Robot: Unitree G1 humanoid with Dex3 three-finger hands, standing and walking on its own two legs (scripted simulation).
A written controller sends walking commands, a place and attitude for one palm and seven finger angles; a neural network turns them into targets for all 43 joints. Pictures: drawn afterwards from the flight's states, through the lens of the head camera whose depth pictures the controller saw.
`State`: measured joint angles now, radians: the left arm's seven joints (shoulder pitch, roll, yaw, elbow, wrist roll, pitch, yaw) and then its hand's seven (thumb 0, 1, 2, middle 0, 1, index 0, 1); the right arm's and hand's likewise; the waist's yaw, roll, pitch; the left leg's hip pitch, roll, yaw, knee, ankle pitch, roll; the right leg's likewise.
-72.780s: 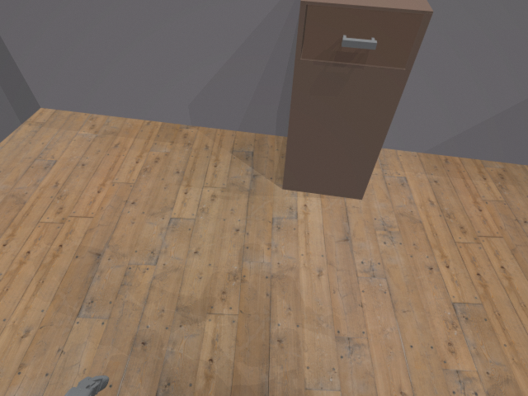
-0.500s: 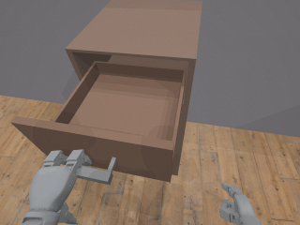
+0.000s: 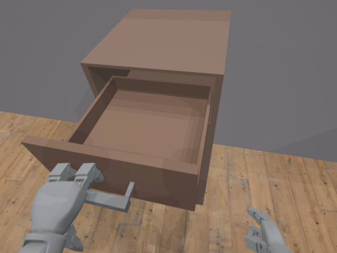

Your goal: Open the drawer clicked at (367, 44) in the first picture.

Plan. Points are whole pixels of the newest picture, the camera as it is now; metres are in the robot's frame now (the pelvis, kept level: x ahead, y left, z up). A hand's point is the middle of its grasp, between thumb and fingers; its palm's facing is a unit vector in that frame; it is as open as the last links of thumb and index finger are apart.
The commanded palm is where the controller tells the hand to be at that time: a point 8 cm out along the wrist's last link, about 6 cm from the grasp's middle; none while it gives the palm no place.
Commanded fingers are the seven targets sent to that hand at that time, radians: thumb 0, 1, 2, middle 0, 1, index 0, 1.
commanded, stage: lift the hand off the handle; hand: left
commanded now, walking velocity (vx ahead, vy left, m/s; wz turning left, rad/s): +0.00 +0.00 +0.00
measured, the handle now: (107, 191) +0.23 +0.17 +0.06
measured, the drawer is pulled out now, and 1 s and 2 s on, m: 0.29 0.29 0.29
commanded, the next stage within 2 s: draw the hand back to the body in 1.04 s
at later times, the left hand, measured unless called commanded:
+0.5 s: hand (66, 193) +0.19 +0.21 +0.14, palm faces +0.11 -0.12 -0.99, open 13.5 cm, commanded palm +0.15 +0.20 +0.20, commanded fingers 0.00 -0.50 0.30 -0.30 -1.20 -0.30 -1.20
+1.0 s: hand (51, 169) +0.19 +0.20 +0.21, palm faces +0.18 -0.08 -0.98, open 13.8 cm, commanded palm +0.15 +0.21 +0.26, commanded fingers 0.00 -0.50 0.30 -0.30 -1.20 -0.30 -1.20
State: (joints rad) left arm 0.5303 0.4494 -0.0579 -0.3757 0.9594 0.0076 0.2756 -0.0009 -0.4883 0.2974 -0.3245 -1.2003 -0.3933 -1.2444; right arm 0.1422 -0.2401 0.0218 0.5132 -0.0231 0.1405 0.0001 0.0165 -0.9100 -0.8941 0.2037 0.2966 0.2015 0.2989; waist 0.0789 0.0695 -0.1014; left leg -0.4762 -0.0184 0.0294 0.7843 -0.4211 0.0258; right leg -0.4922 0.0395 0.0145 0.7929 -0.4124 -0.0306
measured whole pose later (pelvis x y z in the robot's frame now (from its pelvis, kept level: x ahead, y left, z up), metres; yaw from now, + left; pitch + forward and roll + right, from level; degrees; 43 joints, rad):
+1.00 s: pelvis -0.01 -0.01 +0.03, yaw +1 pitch -2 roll +0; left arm 0.35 0.62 0.06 -0.69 0.76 0.17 -0.09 0.00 -0.49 0.30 -0.32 -1.20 -0.32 -1.20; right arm 0.09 -0.29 0.07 0.49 0.04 0.19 0.01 0.02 -0.91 -0.89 0.20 0.30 0.20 0.30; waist 0.09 0.12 -0.03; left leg -0.20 -0.02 0.01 0.52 -0.29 0.02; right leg -0.21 0.04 0.00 0.53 -0.29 -0.03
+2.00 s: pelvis +0.01 +0.01 +0.03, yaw +3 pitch -2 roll -1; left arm 0.50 0.32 0.25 -0.73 -0.04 -0.11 0.11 -0.01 -0.31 0.38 -0.31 -1.08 -0.30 -1.08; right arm 0.23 -0.17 0.07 0.58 0.02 -0.12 -0.07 0.02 -0.91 -0.89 0.20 0.30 0.20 0.30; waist 0.05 0.01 -0.01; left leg -0.17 -0.04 -0.02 0.52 -0.32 0.03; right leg -0.15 0.02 -0.02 0.50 -0.31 -0.02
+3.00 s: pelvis +0.00 -0.02 +0.03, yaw +4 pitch +0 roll -1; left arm 0.49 0.41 0.44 -0.56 -0.08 -0.21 0.10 0.01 0.89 0.89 -0.22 -0.30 -0.21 -0.30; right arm 0.17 -0.24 0.01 0.61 0.05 -0.06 -0.06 0.02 -0.91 -0.89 0.20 0.30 0.20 0.30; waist 0.01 0.08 0.01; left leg -0.22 0.00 -0.04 0.52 -0.29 0.01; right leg -0.19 0.06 -0.06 0.46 -0.27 -0.06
